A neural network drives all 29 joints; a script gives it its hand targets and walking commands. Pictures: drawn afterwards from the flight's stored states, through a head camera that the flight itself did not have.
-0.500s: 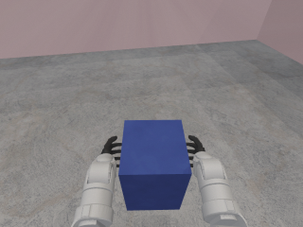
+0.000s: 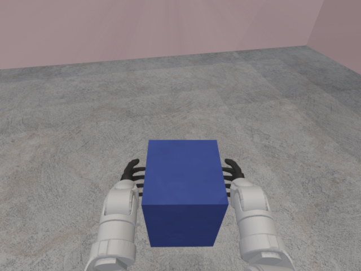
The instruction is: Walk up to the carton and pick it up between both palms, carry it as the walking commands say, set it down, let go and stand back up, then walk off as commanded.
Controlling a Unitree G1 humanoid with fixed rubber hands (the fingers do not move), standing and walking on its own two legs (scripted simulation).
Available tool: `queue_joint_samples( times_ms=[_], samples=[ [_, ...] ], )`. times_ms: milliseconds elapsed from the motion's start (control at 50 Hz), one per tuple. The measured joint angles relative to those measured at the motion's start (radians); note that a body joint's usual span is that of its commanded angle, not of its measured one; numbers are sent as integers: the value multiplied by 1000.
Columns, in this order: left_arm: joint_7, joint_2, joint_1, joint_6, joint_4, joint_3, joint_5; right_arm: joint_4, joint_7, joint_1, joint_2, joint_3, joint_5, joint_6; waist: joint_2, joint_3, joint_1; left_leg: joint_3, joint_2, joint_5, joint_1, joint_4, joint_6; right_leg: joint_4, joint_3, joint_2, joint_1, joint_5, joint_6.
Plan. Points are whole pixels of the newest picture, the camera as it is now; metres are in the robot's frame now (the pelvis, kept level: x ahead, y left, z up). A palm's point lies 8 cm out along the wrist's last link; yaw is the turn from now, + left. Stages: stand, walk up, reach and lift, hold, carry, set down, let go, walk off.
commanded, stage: hold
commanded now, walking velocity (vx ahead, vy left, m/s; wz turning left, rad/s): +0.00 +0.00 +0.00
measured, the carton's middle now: (182, 195) +0.32 +0.00 -0.02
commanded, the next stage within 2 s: carry in 0.14 s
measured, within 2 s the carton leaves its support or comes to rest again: neither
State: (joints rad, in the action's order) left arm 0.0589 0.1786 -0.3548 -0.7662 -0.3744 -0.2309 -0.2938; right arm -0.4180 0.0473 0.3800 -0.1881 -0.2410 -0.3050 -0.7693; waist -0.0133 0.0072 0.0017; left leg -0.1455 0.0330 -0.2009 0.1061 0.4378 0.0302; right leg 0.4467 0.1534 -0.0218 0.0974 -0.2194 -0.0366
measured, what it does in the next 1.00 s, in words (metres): steps on the spot: left foot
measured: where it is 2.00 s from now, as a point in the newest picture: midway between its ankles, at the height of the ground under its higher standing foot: outside the picture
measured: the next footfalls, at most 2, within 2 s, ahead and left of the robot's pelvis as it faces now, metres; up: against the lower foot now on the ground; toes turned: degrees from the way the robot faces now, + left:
left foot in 0.86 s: +0.01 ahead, +0.04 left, +0.00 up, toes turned +11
right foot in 1.26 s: +0.00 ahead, -0.29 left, +0.00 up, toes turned +22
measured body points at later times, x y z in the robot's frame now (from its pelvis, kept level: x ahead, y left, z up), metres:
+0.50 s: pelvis +0.00 -0.04 -0.02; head +0.00 -0.03 +0.43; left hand +0.31 +0.09 +0.04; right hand +0.30 -0.17 +0.04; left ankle +0.03 +0.13 -0.74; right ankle +0.03 -0.14 -0.74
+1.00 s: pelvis -0.04 -0.07 +0.00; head -0.04 -0.04 +0.45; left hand +0.23 +0.09 +0.05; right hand +0.26 -0.17 +0.06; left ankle -0.03 +0.03 -0.74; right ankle -0.02 -0.20 -0.67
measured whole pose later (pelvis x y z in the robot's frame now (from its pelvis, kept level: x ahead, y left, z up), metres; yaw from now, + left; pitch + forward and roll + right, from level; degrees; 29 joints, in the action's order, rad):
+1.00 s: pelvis -0.04 -0.07 +0.00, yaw +3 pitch +5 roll -3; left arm 0.17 0.14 -0.21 -1.23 0.20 -0.07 -0.11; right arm 0.12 0.14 0.26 -0.15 -0.06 -0.11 -1.22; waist -0.01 -0.11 -0.02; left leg 0.11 -0.09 -0.26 0.38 0.56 -0.02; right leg 1.00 -0.03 -0.03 0.59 -0.35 0.00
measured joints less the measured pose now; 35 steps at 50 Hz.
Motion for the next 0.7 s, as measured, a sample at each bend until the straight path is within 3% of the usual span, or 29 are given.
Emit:
queue_joint_samples(
  times_ms=[140,300,380,440,540,640,700],
  samples=[
    [2,-8,27,-7,24,33,11,29,2,-29,10,36,11,-11,2,-3,-2,-3,-3,2,-15,-20,0,-23,-3,0,-16,3,3],
    [37,-23,65,-33,139,71,91,146,40,-67,22,98,78,-43,-18,-111,-23,23,-22,-56,200,115,20,126,-45,-5,216,-43,16],
    [72,-27,90,-94,242,110,143,257,57,-88,28,112,125,-111,5,-125,-17,10,-51,-74,266,158,41,147,-77,-28,271,-44,38],
    [90,-28,98,-162,331,140,165,362,72,-108,34,118,161,-180,28,-124,2,40,-83,-56,320,209,32,167,-105,-41,303,-57,51],
    [100,-31,113,-291,480,165,181,510,103,-138,40,146,212,-296,2,-121,23,97,-98,-65,348,196,47,217,-119,-23,359,-74,61],
    [102,-37,143,-380,559,158,190,553,112,-133,39,179,211,-386,33,-133,14,94,-133,-80,376,238,66,237,-162,-36,380,-71,80],
    [102,-36,138,-418,549,171,190,570,112,-148,43,175,208,-430,42,-145,10,120,-132,-187,415,341,38,223,-190,-28,374,-52,91]
  ],
)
